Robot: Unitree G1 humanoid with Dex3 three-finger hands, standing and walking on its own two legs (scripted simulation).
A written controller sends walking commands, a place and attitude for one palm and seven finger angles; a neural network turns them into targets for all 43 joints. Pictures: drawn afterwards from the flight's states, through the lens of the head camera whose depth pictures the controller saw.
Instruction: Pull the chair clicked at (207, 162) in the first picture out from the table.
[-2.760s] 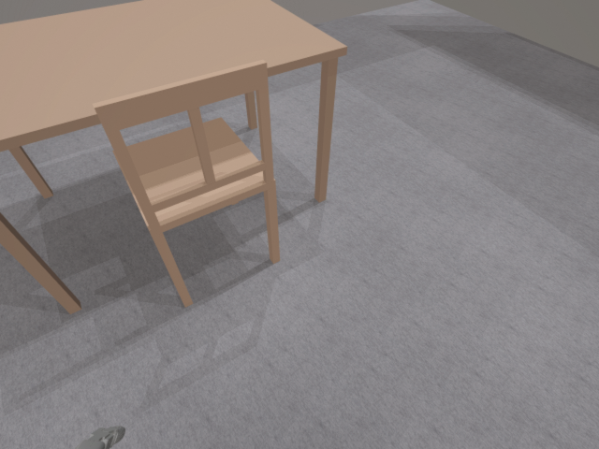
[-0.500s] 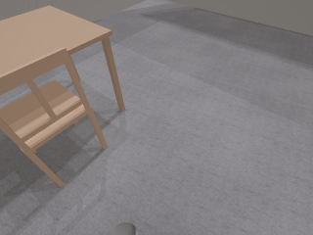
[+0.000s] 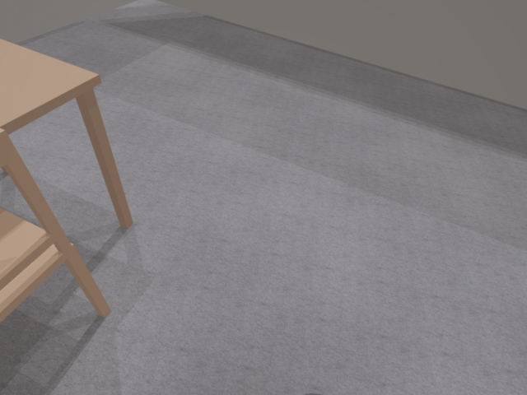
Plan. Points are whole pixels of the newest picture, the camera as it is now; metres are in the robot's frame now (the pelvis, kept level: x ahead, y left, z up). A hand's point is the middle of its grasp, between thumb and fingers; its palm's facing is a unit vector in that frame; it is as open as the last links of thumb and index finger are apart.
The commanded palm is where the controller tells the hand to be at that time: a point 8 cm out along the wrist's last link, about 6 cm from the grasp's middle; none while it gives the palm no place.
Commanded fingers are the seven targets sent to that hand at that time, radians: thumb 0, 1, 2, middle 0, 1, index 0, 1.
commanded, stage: walk to a spot facing it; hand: left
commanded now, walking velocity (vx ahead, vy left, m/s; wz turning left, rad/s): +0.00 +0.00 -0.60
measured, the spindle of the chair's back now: out of the picture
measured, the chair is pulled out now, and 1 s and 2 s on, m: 0.00 0.00 0.00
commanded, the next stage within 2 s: none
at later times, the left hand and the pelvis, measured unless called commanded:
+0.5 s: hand (157, 340) +0.24 +0.21 -0.19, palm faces -0.19 -0.96 -0.19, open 7.3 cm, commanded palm none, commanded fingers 0.00 0.90 0.90 -0.20 -0.30 -0.20 -0.30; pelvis +0.13 +0.05 -0.02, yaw -17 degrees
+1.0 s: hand (153, 253) +0.42 +0.27 -0.17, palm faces -0.49 -0.84 -0.22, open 7.4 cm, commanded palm none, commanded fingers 0.00 0.90 0.90 -0.20 -0.30 -0.20 -0.30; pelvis +0.23 +0.13 +0.00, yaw -36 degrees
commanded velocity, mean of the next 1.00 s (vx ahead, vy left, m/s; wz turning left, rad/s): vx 0.00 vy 0.00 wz -0.60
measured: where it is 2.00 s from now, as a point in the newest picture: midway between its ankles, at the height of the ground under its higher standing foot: outside the picture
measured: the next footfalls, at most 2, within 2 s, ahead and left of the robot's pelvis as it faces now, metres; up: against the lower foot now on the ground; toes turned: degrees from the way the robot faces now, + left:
right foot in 0.44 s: +0.15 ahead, -0.03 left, +0.00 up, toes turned -23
left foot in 0.78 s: +0.35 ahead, +0.20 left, +0.00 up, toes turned -22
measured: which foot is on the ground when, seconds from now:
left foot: down 0.00-0.42, up 0.44-0.76, down 0.78-1.00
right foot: up 0.00-0.42, down 0.44-0.80, up 0.82-1.00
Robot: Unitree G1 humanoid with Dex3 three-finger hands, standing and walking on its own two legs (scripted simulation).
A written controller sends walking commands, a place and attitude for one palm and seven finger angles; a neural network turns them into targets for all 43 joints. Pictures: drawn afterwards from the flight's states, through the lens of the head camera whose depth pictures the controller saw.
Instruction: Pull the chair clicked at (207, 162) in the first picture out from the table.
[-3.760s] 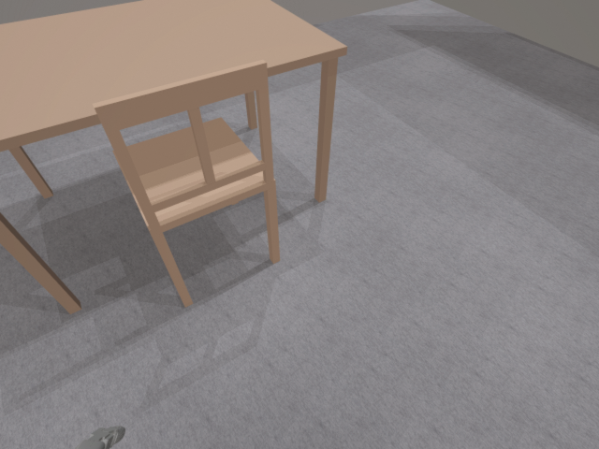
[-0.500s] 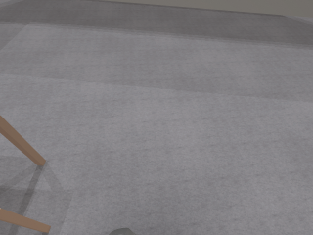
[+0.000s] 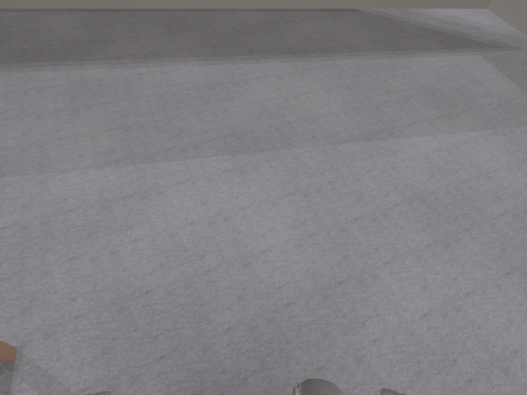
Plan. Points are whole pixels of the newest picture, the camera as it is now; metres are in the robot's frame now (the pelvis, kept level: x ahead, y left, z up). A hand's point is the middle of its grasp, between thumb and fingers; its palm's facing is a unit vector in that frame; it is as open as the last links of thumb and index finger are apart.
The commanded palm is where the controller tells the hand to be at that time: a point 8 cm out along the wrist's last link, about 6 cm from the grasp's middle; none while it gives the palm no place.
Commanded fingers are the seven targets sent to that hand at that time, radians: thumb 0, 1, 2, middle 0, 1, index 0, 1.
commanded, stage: walk to a spot facing it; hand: left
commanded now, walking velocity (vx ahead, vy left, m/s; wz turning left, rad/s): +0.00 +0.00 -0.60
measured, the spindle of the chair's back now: out of the picture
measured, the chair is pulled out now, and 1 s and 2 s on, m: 0.00 0.00 0.00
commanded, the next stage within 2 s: turn to face it in 1.44 s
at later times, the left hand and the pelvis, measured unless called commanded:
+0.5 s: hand (198, 388) +0.15 +0.11 -0.14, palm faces -0.26 -0.93 -0.26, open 7.4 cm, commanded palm none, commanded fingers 0.00 0.90 0.90 -0.20 -0.30 -0.20 -0.30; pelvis -0.01 -0.05 +0.00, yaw -18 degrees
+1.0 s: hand (176, 345) +0.21 +0.17 -0.17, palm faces -0.46 -0.87 -0.18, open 7.4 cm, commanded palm none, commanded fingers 0.00 0.90 0.90 -0.20 -0.30 -0.20 -0.30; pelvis +0.10 -0.01 +0.01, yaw -34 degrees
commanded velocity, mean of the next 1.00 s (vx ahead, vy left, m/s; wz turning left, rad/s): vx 0.17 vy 0.00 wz -0.60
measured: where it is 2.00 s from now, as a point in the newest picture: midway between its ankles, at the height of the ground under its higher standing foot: (294, 386)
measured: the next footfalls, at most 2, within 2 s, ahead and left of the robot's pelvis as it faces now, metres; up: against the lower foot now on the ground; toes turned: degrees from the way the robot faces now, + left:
right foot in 0.24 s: +0.03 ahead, -0.13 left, +0.00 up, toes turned -16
left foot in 0.82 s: +0.14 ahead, +0.07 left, +0.00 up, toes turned -25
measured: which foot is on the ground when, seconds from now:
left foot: down 0.00-0.24, up 0.26-0.80, down 0.82-1.00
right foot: up 0.00-0.22, down 0.24-0.82, up 0.84-1.00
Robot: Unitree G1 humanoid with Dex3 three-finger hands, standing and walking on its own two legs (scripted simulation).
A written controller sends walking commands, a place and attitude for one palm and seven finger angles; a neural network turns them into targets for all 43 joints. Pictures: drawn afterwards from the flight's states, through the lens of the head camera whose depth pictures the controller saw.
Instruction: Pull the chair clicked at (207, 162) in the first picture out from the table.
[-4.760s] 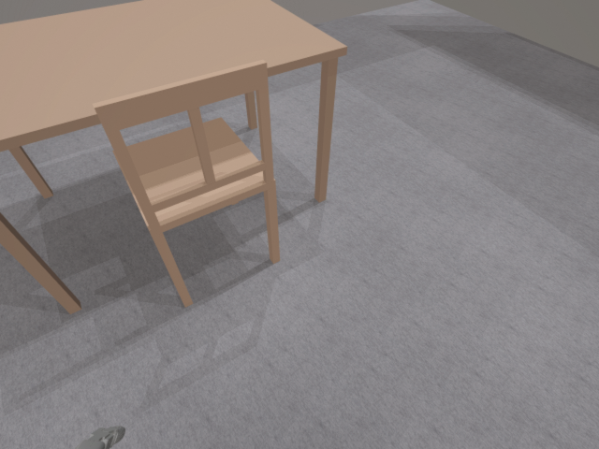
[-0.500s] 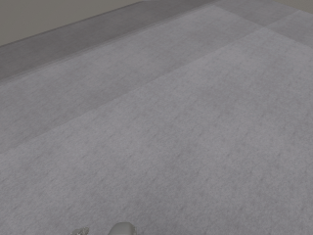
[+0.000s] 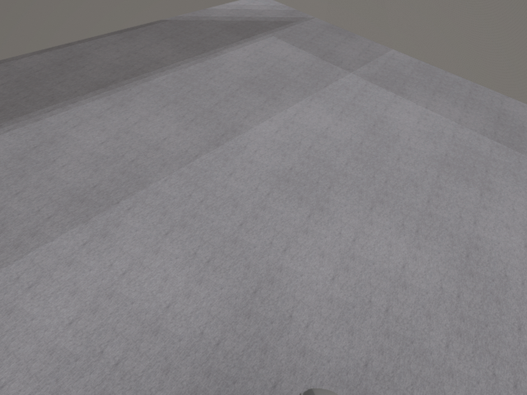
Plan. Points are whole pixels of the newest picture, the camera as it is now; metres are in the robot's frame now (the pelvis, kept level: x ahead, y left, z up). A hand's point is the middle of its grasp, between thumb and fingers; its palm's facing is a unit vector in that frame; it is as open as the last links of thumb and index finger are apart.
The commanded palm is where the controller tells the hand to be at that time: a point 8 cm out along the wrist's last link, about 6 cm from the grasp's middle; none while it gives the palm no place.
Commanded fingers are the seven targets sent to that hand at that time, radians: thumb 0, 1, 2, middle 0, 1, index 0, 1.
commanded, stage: walk to a spot facing it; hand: left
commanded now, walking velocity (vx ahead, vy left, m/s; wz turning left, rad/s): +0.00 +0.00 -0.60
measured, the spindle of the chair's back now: out of the picture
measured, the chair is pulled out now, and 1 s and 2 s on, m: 0.00 0.00 0.00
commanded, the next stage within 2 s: turn to face it in 0.44 s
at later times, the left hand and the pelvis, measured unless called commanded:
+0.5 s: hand (233, 300) +0.33 +0.08 -0.17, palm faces -0.31 -0.92 -0.23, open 7.3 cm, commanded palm none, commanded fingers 0.00 0.90 0.90 -0.20 -0.30 -0.20 -0.30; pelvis +0.14 -0.06 -0.02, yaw -17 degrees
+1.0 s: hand (203, 318) +0.29 +0.14 -0.19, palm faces -0.13 -0.97 -0.20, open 7.3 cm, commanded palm none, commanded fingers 0.00 0.90 0.90 -0.20 -0.30 -0.20 -0.30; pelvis +0.22 -0.04 -0.01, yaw -12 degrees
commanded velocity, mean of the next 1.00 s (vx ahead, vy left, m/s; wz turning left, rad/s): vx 0.02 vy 0.00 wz -0.01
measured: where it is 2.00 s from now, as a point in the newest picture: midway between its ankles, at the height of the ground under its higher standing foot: outside the picture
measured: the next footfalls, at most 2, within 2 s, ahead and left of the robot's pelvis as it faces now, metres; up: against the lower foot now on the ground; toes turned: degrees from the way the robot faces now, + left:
right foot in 0.32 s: +0.22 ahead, -0.12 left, +0.00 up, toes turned -19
left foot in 0.84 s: +0.28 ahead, +0.06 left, +0.00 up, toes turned -10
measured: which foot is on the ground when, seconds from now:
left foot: down 0.00-0.30, up 0.32-0.82, down 0.84-1.00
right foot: up 0.00-0.30, down 0.32-0.88, up 0.90-1.00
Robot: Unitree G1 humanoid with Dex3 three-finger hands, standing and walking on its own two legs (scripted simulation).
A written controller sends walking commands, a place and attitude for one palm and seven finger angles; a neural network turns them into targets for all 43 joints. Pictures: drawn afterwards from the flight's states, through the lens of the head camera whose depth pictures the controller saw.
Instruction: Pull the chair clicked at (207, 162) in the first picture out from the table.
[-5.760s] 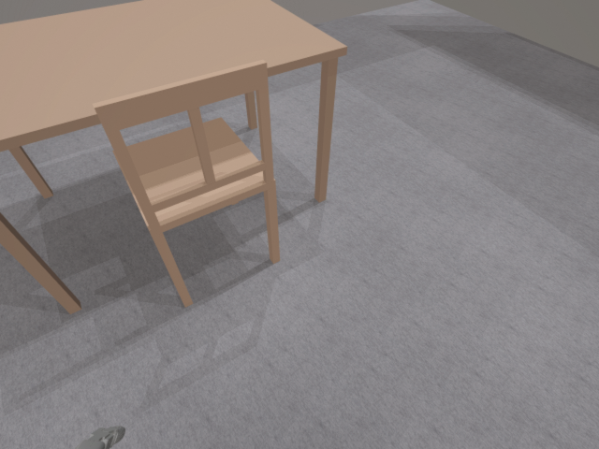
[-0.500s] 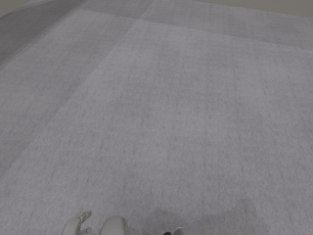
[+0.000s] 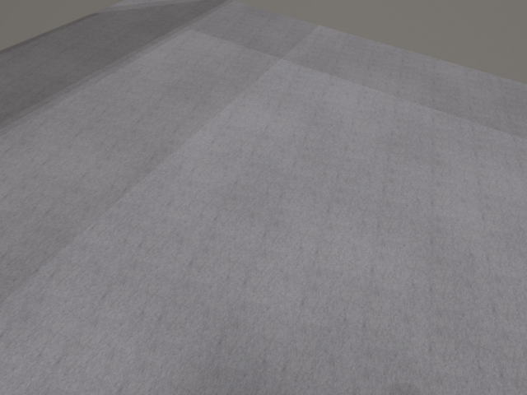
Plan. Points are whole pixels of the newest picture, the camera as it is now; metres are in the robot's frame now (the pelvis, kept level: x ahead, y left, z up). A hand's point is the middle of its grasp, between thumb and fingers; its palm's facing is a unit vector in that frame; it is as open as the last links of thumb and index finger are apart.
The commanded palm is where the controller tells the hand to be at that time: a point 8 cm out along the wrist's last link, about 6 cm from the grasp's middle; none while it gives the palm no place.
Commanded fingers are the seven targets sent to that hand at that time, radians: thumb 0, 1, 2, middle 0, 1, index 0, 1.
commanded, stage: turn to face it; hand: left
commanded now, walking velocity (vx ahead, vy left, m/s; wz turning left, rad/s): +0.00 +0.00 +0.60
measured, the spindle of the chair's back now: out of the picture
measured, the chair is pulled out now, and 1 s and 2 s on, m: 0.00 0.00 0.00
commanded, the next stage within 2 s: none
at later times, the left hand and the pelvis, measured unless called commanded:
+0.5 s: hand out of the picture +0.03 +0.13 -0.14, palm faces +0.30 -0.91 -0.28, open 7.4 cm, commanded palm none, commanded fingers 0.00 0.90 0.90 -0.20 -0.30 -0.20 -0.30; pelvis -0.01 -0.08 +0.00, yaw +18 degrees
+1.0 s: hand out of the picture -0.12 +0.17 -0.17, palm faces +0.60 -0.76 -0.26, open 7.4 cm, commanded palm none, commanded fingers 0.00 0.90 0.90 -0.20 -0.30 -0.20 -0.30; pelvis -0.04 -0.05 +0.00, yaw +35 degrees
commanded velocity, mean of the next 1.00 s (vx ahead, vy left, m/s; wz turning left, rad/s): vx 0.00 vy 0.00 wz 0.60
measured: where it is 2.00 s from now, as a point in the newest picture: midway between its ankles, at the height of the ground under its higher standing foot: outside the picture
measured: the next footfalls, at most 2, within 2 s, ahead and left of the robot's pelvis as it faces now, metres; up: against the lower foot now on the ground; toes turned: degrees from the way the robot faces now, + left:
right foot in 0.26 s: +0.05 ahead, -0.16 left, +0.00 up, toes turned +7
left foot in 0.76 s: -0.06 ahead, +0.06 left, +0.00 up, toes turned +36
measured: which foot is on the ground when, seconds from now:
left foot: down 0.00-0.26, up 0.28-0.74, down 0.76-1.00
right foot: up 0.00-0.24, down 0.26-0.76, up 0.78-1.00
